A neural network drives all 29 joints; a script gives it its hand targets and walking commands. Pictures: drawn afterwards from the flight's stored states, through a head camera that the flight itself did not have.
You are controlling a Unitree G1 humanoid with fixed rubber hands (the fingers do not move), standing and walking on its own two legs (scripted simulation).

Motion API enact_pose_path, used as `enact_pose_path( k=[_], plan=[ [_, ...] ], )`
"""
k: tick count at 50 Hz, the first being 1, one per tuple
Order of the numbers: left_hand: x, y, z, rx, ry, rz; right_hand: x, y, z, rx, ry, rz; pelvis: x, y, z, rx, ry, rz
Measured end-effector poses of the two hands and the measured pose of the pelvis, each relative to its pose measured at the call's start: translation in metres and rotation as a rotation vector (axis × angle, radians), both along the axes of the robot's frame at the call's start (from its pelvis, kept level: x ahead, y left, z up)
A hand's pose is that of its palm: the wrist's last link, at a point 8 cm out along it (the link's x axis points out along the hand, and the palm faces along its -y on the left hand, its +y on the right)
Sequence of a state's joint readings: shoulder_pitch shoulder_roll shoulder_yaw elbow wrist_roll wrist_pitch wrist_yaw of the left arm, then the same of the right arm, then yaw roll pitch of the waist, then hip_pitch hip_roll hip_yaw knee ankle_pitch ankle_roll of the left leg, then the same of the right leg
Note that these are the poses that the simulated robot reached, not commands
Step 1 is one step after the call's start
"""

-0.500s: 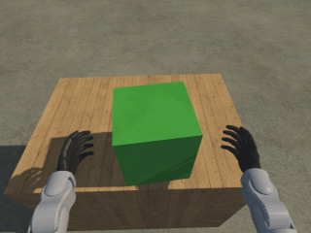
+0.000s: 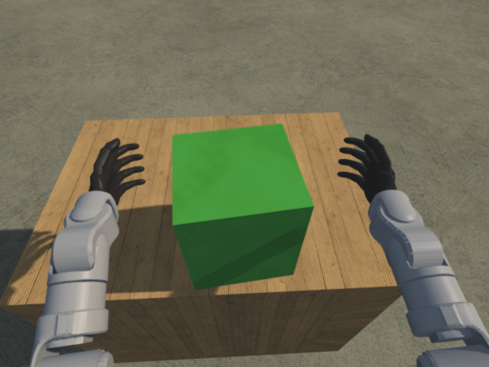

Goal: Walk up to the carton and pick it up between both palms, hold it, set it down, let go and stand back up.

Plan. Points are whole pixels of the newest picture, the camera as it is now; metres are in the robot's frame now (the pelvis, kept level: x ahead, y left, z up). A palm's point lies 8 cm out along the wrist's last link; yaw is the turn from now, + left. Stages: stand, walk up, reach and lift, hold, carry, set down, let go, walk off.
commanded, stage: reach and lift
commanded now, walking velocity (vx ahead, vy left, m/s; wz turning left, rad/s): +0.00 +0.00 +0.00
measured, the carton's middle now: (237, 209) +0.40 +0.04 -0.01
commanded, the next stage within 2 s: none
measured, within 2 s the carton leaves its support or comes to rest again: neither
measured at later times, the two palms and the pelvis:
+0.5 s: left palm (105, 144) +0.40 +0.24 +0.16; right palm (368, 141) +0.42 -0.18 +0.16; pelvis -0.01 +0.00 +0.00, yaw +1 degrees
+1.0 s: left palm (131, 195) +0.39 +0.24 +0.05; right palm (338, 187) +0.41 -0.15 +0.05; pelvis +0.00 +0.01 -0.01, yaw +2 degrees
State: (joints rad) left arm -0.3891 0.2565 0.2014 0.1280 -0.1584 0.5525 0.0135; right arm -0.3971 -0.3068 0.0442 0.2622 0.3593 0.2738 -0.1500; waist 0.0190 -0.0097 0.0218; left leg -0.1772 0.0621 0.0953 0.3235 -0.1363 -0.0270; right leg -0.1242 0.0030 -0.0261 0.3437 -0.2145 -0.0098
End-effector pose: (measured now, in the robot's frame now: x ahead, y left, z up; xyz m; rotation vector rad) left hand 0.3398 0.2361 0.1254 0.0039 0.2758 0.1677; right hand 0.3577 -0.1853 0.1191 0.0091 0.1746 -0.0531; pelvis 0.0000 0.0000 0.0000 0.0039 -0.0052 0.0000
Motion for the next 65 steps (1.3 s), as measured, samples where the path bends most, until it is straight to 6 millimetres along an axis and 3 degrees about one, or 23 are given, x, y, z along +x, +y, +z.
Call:
enact_pose_path(
  k=[15, 24, 30, 38, 43, 56, 65],
  plan=[
    [0.043, 0.006, 0.034, 0.015, -0.012, 0.01, 0.045, 0.007, 0.028, 0.001, 0.048, 0.005, -0.009, 0.004, -0.001, -0.008, 0.062, 0.017],
    [0.061, 0.008, 0.04, 0.033, -0.009, 0.006, 0.062, 0.01, 0.038, 0.001, 0.053, -0.004, -0.007, 0.005, -0.001, -0.013, 0.085, 0.026],
    [0.063, 0.008, 0.017, 0.038, 0.011, 0.0, 0.064, 0.012, 0.018, -0.005, 0.078, -0.008, -0.003, 0.005, -0.001, -0.014, 0.086, 0.03],
    [0.049, 0.008, -0.038, 0.038, 0.022, 0.009, 0.055, 0.024, -0.032, -0.011, 0.096, 0.003, 0.002, 0.004, -0.003, -0.017, 0.116, 0.037],
    [0.047, 0.006, -0.061, 0.038, 0.01, 0.015, 0.054, 0.032, -0.056, -0.008, 0.1, 0.006, 0.003, 0.005, -0.006, -0.023, 0.174, 0.041],
    [0.053, -0.007, -0.095, 0.038, -0.02, -0.011, 0.057, 0.027, -0.085, -0.033, 0.082, -0.016, 0.0, 0.007, -0.018, -0.032, 0.287, 0.028],
    [0.05, -0.012, -0.101, 0.036, -0.026, -0.005, 0.059, 0.024, -0.088, -0.028, 0.056, -0.009, -0.009, 0.007, -0.023, -0.031, 0.329, 0.022]
  ],
)
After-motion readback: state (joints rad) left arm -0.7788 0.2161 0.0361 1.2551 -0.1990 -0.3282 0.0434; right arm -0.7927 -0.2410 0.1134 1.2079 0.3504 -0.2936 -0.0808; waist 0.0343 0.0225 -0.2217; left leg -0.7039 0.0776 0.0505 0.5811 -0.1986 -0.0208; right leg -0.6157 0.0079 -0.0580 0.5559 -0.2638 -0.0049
